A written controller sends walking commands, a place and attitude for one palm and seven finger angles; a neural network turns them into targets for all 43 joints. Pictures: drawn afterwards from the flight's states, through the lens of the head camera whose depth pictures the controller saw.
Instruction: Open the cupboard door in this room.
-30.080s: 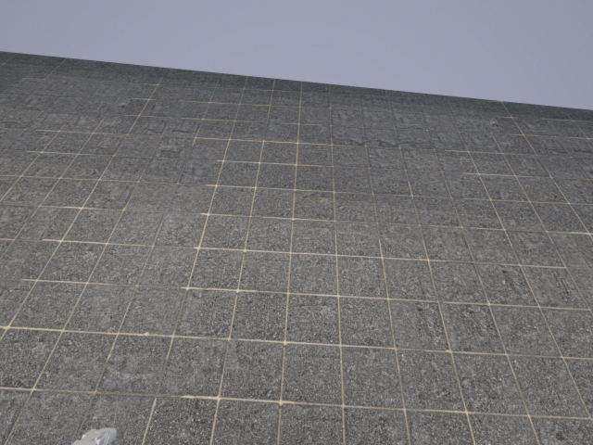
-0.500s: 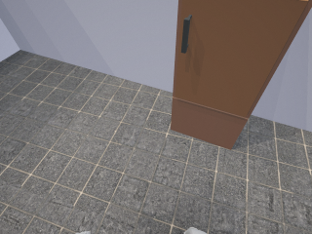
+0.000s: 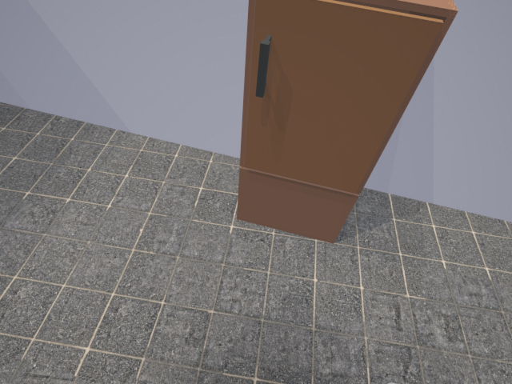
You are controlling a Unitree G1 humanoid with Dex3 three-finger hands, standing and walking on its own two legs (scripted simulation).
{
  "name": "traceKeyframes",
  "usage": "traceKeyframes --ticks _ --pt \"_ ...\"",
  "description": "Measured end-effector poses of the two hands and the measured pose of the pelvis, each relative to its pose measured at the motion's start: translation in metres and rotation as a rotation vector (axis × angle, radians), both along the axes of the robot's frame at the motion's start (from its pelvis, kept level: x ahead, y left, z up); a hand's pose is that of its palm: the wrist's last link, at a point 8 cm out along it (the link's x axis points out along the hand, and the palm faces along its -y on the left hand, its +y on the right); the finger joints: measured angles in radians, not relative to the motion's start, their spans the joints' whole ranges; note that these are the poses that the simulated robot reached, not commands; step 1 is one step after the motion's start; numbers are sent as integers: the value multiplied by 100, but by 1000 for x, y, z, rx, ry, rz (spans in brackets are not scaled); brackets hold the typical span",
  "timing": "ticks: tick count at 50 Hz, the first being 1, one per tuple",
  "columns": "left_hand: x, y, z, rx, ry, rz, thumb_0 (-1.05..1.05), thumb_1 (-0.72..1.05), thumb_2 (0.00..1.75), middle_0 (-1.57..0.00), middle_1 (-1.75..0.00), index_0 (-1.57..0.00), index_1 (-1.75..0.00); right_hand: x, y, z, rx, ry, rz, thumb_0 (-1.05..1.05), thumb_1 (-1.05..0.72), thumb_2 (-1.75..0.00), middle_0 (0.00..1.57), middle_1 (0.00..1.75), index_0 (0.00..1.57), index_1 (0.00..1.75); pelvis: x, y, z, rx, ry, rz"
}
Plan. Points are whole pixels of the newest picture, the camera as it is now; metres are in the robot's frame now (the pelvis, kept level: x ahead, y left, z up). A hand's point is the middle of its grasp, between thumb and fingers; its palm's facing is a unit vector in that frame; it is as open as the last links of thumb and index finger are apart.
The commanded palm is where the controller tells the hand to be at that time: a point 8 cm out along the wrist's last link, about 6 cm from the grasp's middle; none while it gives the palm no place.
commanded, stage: turn to face it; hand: left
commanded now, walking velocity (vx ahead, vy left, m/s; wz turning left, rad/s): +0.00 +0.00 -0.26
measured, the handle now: (264, 66) +0.85 +0.06 +0.05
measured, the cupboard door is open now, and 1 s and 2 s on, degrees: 0 0 0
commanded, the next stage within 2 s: take the last steps up to it in 0.08 s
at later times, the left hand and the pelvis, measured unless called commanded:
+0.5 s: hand (185, 377) +0.15 +0.13 -0.16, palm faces -0.21 -0.96 -0.19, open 7.4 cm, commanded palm none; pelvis +0.02 -0.02 +0.00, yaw -10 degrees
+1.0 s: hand out of the picture +0.11 +0.16 -0.19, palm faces -0.07 -0.98 -0.16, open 7.4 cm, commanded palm none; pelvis +0.17 -0.02 -0.01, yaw -9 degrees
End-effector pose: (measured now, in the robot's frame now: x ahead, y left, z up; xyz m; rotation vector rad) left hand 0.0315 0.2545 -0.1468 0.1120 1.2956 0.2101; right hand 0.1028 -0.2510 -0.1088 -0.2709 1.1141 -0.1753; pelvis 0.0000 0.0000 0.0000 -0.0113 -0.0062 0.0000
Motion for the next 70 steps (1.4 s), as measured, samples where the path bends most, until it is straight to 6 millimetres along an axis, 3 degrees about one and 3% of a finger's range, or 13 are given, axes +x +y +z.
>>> traceKeyframes --ticks 8,13,23,27,30,33,42,48,52,58,62,66,70 --pt "32 26 16 9 -15 -89 1 90 90 -20 -30 -19 -30 -62 26 5 18 119 -105 0 -90 -90 20 30 20 30 5 20 15 -27 12 -66" --pt "47 21 15 15 16 -152 1 91 90 -20 -30 -19 -30 -96 37 -2 56 167 -193 1 -90 -90 20 30 20 30 9 20 15 -22 16 -109" --pt "114 -57 20 -24 -59 -326 1 91 90 -20 -30 -19 -30 -188 33 -24 162 355 -378 0 -90 -90 20 30 20 30 20 -14 8 6 22 -172" --pt "128 -89 21 -27 -133 -314 1 91 90 -20 -30 -19 -30 -202 19 -35 195 442 -384 1 -90 -90 20 30 20 30 30 -32 2 7 5 -161" --pt "126 -88 29 1 -164 -238 -2 94 90 -20 -30 -20 -30 -180 3 -33 195 431 -357 1 -90 -90 20 30 20 30 40 -41 7 16 -7 -159" --pt "116 -78 32 37 -118 -226 -3 96 90 -21 -30 -20 -30 -139 -13 -31 184 355 -328 1 -90 -90 19 30 20 30 53 -47 11 19 -15 -152" --pt "62 -63 14 9 181 -152 0 92 90 -20 -30 -20 -30 26 -34 -25 140 115 -203 1 -91 -90 19 30 19 30 109 -42 6 2 -12 -142" --pt "64 -50 -9 -44 334 -101 1 91 90 -20 -30 -20 -30 126 -22 -28 73 0 -122 0 -91 -90 19 30 19 30 162 -22 -15 -2 -12 -143" --pt "113 -45 -7 -48 285 -124 1 91 90 -20 -30 -19 -30 139 -11 -22 76 6 -145 0 -91 -90 19 30 20 30 185 -17 -7 6 -21 -161" --pt "217 -54 6 -39 82 -174 1 91 90 -20 -30 -19 -30 122 -6 -18 95 104 -216 -1 -94 -90 20 30 20 30 216 -20 7 20 -13 -155" --pt "271 -61 14 3 0 -198 2 94 90 -20 -30 -19 -30 109 -7 -24 129 183 -250 0 -93 -90 20 30 20 30 235 -32 9 35 -14 -150" --pt "307 -77 16 37 -52 -225 2 93 90 -20 -30 -19 -30 103 -8 -39 179 252 -278 0 -92 -90 20 30 20 30 252 -51 2 59 -26 -149" --pt "322 -97 18 44 -49 -247 1 92 90 -20 -30 -19 -30 107 -13 -49 222 293 -306 0 -91 -90 20 30 20 30 260 -63 0 43 -24 -140"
